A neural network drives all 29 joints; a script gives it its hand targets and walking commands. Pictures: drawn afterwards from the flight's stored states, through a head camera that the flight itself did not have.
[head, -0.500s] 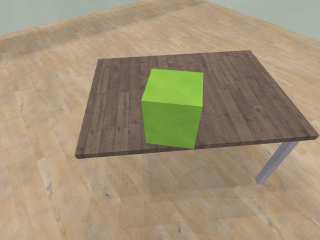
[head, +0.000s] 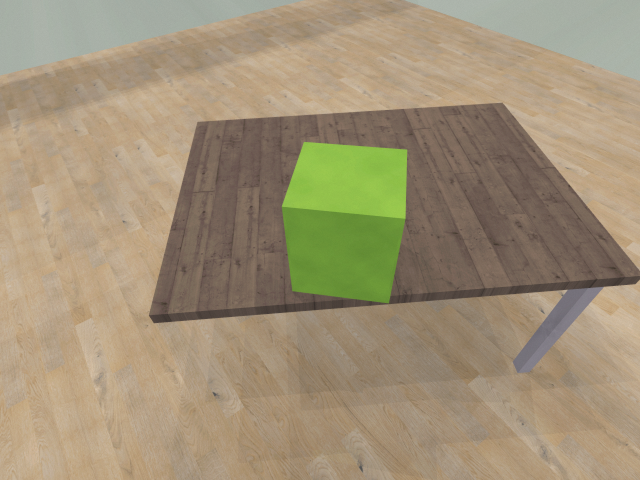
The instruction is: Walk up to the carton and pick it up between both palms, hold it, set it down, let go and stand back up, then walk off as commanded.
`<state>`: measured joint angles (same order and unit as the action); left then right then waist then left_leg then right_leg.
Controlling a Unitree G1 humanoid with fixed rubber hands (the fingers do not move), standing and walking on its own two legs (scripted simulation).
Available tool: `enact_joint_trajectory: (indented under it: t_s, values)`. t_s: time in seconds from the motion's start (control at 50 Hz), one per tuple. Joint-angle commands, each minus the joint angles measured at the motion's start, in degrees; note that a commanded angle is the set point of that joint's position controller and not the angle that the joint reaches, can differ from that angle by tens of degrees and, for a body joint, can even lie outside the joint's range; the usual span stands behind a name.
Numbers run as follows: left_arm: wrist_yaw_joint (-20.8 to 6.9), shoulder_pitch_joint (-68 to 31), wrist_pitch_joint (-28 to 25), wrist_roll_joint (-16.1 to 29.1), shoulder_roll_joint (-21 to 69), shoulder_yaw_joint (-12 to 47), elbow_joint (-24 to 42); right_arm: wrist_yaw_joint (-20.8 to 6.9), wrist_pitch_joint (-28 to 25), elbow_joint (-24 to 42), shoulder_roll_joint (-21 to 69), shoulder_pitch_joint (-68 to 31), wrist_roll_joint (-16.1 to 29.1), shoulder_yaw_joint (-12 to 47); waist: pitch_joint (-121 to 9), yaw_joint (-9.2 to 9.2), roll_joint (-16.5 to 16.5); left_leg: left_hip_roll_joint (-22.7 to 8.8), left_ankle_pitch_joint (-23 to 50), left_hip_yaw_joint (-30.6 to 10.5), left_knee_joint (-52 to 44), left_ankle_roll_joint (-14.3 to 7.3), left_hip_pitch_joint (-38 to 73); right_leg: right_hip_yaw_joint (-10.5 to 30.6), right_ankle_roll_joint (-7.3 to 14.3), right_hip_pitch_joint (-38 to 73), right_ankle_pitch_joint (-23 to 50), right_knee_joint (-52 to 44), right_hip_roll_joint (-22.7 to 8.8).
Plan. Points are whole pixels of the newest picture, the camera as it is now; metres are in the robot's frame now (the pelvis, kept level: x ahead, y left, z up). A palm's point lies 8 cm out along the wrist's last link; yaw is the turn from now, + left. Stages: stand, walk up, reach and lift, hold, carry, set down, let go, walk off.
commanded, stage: stand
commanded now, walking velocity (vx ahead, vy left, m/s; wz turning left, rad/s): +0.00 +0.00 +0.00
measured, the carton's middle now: (347, 223) +0.64 -0.05 -0.10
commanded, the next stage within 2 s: none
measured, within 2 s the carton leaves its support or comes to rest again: neither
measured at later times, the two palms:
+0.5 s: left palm out of the picture +0.06 +0.30 -0.12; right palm out of the picture +0.05 -0.30 -0.12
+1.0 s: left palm out of the picture +0.05 +0.31 -0.12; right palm out of the picture +0.05 -0.30 -0.12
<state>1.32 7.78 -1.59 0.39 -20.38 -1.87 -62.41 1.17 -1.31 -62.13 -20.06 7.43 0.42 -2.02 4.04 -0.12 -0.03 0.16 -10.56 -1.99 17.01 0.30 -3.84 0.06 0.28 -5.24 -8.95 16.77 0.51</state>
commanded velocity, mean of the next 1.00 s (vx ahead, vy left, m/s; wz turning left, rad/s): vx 0.00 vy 0.00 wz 0.00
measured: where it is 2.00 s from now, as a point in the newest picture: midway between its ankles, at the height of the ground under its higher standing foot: outside the picture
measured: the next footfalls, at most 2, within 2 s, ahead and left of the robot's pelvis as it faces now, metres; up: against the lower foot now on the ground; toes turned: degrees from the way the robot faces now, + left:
none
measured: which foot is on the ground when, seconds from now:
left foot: down 0.00-1.00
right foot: down 0.00-1.00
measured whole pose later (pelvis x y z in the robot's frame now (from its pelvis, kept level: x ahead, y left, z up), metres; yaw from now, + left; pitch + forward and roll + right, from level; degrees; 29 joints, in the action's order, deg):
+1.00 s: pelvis +0.00 +0.00 +0.00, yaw +0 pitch -3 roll +0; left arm 1.2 9.0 -1.3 0.3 -20.5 -1.4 -62.4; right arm 1.1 -1.1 -61.7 -19.7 9.0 0.2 -1.7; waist 4.7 0.0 0.2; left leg 0.2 -10.6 -1.6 17.5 0.2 -3.8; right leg 0.2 -0.1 -5.2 -8.9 17.2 0.1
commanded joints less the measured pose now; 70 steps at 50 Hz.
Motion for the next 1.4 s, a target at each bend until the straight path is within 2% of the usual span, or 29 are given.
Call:
enact_joint_trajectory:
  t_s: [0.0,0.04,0.06,0.1,0.14,0.16,0.2,0.22,0.24,0.26,0.4,0.54,0.56,0.64,0.7,0.72,0.74,0.78,0.84,0.88,0.9,0.96,1.02,1.2,1.22,1.28,1.32,1.34,1.38]
  values:
    - [0.6,-0.8,-1.1,0.0,-8.8,-1.8,2.0,0.6,-1.1,2.4,-11.6,0.6,-0.1,-2.2,-4.0,0.94,-1.5,-7.5,8.7,-3.7,-2.2,-1.3,-0.1,6.2,0.6,1.0,7.7,-1.8,-9.1]
    - [0.4,-1.2,-0.9,-0.1,-10.4,-2.1,2.7,0.9,-1.1,1.9,-11.3,1.2,0.0,-2.0,-5.8,0.31,1.3,-8.1,11.1,-4.9,-2.3,-1.7,1.4,5.0,0.5,1.5,8.8,-1.3,-8.3]
    - [0.8,0.0,-0.8,0.2,-9.5,-1.5,2.6,0.7,-0.9,2.9,-10.7,-0.6,-0.1,-1.7,-4.1,-0.59,0.0,-8.0,10.0,-3.8,-1.5,-1.9,-0.2,5.4,0.2,2.2,9.2,-2.4,-8.7]
    - [0.7,-1.4,-0.6,0.1,-11.8,-2.1,3.2,0.6,-1.1,2.5,-12.2,0.7,0.4,-2.4,-4.4,0.58,0.9,-7.9,9.3,-4.3,-2.3,-1.6,0.3,5.8,0.4,0.8,9.2,-1.3,-8.4]
    - [0.6,0.6,-0.6,0.3,-9.5,-1.5,2.5,0.6,-1.0,2.6,-11.2,0.1,0.0,-1.6,-3.6,-0.16,-2.5,-7.7,9.4,-3.6,-1.9,-1.8,-0.9,5.9,0.5,2.1,9.4,-1.8,-9.1]
    - [1.0,0.3,-0.5,-0.1,-11.5,-2.2,2.2,0.5,-1.1,1.4,-11.2,2.5,0.3,-2.1,-3.4,0.91,-1.1,-8.0,8.4,-4.7,-2.5,-1.4,-0.4,5.4,0.3,1.9,8.3,-2.2,-8.5]
    - [0.9,0.3,-0.8,0.3,-11.7,-2.3,2.8,0.7,-0.8,2.4,-11.5,0.0,0.1,-1.8,-3.4,-0.49,1.4,-7.9,7.8,-5.2,-2.4,-1.8,-1.8,5.4,0.5,2.5,6.6,-2.8,-8.5]
    - [0.9,-1.7,-0.3,-0.1,-10.0,-1.5,2.6,0.8,-0.9,2.4,-11.7,1.2,0.1,-2.5,-1.7,0.76,0.4,-7.4,6.8,-4.3,-2.7,-1.2,0.1,5.2,0.4,-0.8,5.5,-2.7,-8.4]
    - [0.8,-1.7,-0.4,0.0,-8.9,-1.4,3.1,0.7,-0.4,2.1,-10.8,0.1,-0.2,-1.9,-1.4,0.22,1.5,-7.5,6.7,-3.7,-3.0,-1.3,-0.3,5.1,0.2,-0.6,5.7,-2.4,-8.0]
    - [0.8,0.4,-0.5,0.6,-10.8,-1.7,2.7,0.6,-0.5,2.5,-12.4,0.8,0.1,-2.0,-2.7,-0.25,-0.9,-7.9,5.8,-4.6,-2.5,-1.8,-2.0,6.4,0.3,1.1,5.2,-2.8,-8.4]
    - [0.7,0.7,-0.5,-0.2,-10.1,-1.5,2.0,0.8,-0.9,2.0,-11.6,2.1,0.3,-2.0,-2.6,0.23,1.4,-7.8,6.4,-4.4,-2.1,-1.5,-0.9,5.2,0.4,0.2,6.2,-2.1,-8.2]
    - [0.5,0.4,-0.8,0.1,-10.4,-1.9,2.0,0.6,-1.0,2.7,-10.0,1.3,0.1,-1.3,-2.3,0.15,-0.5,-7.7,7.5,-4.5,-3.0,-1.5,-1.7,5.4,0.8,1.1,5.9,-1.3,-8.5]
    - [0.6,-0.4,-0.8,-0.1,-11.1,-2.1,2.9,0.5,-0.8,3.6,-10.9,-0.7,-0.1,-1.6,-0.7,0.14,-2.5,-7.5,6.2,-4.8,-2.5,-1.5,-3.3,5.9,0.5,0.3,6.4,-1.8,-8.2]
    - [0.7,-0.5,-0.7,0.0,-11.4,-2.0,2.6,0.7,-0.9,3.2,-10.9,0.9,-0.1,-1.7,-3.6,0.0,0.8,-7.9,4.7,-5.6,-3.2,-1.9,-1.7,5.6,0.6,1.7,3.9,-2.5,-8.5]
    - [0.6,0.6,-0.7,0.0,-10.5,-1.6,2.6,0.5,-1.1,2.6,-11.8,2.0,0.1,-2.1,-1.5,0.19,-1.0,-7.9,5.4,-5.2,-3.2,-1.9,-2.2,5.8,0.6,1.2,4.7,-2.6,-8.3]
    - [0.6,0.1,-0.9,0.3,-10.7,-1.6,2.5,0.4,-0.8,2.7,-8.8,1.0,-0.2,-1.3,-2.0,0.19,0.8,-8.3,5.8,-5.3,-2.9,-1.9,-1.5,5.1,0.6,0.5,4.7,-1.6,-8.6]
    - [0.6,0.6,-0.9,0.2,-10.8,-2.0,2.5,0.4,-1.2,3.3,-10.2,0.9,-0.2,-1.4,-2.6,-0.18,-1.1,-8.0,7.4,-4.9,-2.4,-1.7,-1.8,5.6,0.6,1.6,6.0,-2.2,-8.7]
    - [0.9,0.2,-0.6,-0.3,-11.7,-1.8,2.3,0.5,-0.9,2.9,-11.4,2.0,0.0,-2.1,-1.0,-0.15,1.1,-7.7,4.4,-4.7,-3.0,-1.1,-1.6,5.9,0.7,-0.4,2.6,-2.1,-8.1]
    - [0.3,-0.7,-0.4,-0.2,-9.4,-1.1,2.6,0.6,-0.8,2.9,-10.5,2.7,0.3,-1.8,-2.4,0.93,-1.3,-7.4,5.2,-4.1,-2.2,-1.2,0.2,5.4,0.2,-0.7,3.2,-2.5,-8.1]
    - [0.5,1.4,-0.6,0.2,-11.7,-1.9,2.5,0.4,-0.9,3.1,-12.2,0.9,0.1,-2.0,-2.4,-0.1,-2.0,-7.3,3.3,-4.7,-2.8,-1.6,-2.1,6.4,0.6,1.0,3.1,-2.8,-8.3]
    - [0.5,-1.1,-0.4,-0.2,-10.7,-1.7,2.6,0.3,-0.6,2.7,-10.4,1.5,-0.1,-1.6,-2.2,1.21,-0.8,-7.0,5.5,-3.7,-3.0,-0.9,-0.3,5.4,0.5,-0.6,4.5,-2.0,-8.2]
    - [0.6,-0.1,-0.7,0.0,-10.5,-1.7,3.1,0.7,-1.0,2.9,-10.7,0.4,-0.4,-1.9,-2.4,-0.26,1.1,-8.0,6.6,-4.6,-2.1,-1.7,-1.3,5.1,0.6,1.1,7.3,-1.8,-8.8]
    - [0.6,0.8,-0.8,-0.1,-11.0,-1.8,2.6,0.5,-0.6,3.2,-10.3,1.9,0.2,-1.2,-3.4,0.46,-1.0,-7.6,6.5,-4.5,-2.3,-1.4,-1.0,5.5,0.6,1.4,6.4,-1.3,-8.7]
    - [0.7,0.3,-0.8,0.1,-9.6,-1.3,2.8,0.6,-0.9,3.5,-11.0,0.3,0.0,-1.4,-2.3,-0.26,0.9,-7.9,7.3,-4.6,-2.3,-1.8,-2.4,5.4,0.4,1.3,7.7,-1.9,-9.0]
    - [1.0,-1.4,-0.8,0.0,-9.9,-1.3,3.1,0.6,-0.7,3.9,-10.7,0.0,-0.3,-1.6,-3.0,0.61,-0.1,-7.4,7.9,-4.0,-1.9,-1.6,-1.3,5.6,0.3,1.0,9.2,-1.4,-8.4]
    - [0.8,0.2,-0.2,-0.1,-10.8,-1.7,3.5,0.6,-0.9,3.5,-11.5,1.1,-0.1,-1.9,-4.3,-0.22,-1.7,-7.4,6.9,-3.1,-1.6,-1.3,-0.2,5.3,0.5,1.5,8.4,-1.5,-8.6]
    - [0.5,0.7,-0.6,0.2,-10.0,-1.3,3.0,0.7,-1.1,3.2,-10.9,1.3,0.2,-1.8,-1.7,-0.37,-1.6,-7.9,6.8,-4.0,-2.2,-1.8,-1.5,5.7,0.2,1.0,8.6,-1.5,-8.9]
    - [0.7,1.0,-0.6,0.0,-11.7,-2.1,2.7,0.4,-1.0,3.1,-10.5,1.6,-0.3,-1.8,-1.6,0.0,1.5,-8.0,6.8,-4.5,-2.7,-1.8,-1.8,5.4,0.4,1.2,8.1,-1.6,-8.3]
    - [0.6,1.4,-0.5,0.1,-10.2,-1.8,3.3,0.6,-0.8,3.5,-12.1,1.2,0.1,-1.9,-3.6,-0.52,-1.2,-7.9,7.3,-4.3,-1.7,-2.2,-1.4,5.3,0.2,1.9,6.9,-1.9,-8.3]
